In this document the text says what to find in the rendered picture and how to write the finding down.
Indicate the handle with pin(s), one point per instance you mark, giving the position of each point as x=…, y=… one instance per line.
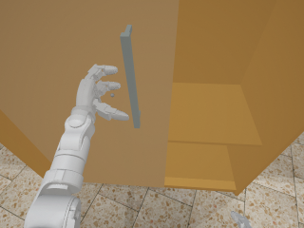
x=128, y=62

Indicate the wardrobe door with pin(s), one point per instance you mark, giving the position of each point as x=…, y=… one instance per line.
x=18, y=136
x=48, y=46

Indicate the left robot upper arm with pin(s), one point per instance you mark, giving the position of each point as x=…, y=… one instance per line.
x=55, y=211

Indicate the left robot forearm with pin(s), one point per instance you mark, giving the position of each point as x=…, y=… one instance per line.
x=65, y=176

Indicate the robot left hand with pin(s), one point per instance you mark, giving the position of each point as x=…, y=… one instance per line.
x=88, y=91

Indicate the robot right hand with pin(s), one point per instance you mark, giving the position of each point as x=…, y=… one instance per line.
x=241, y=221

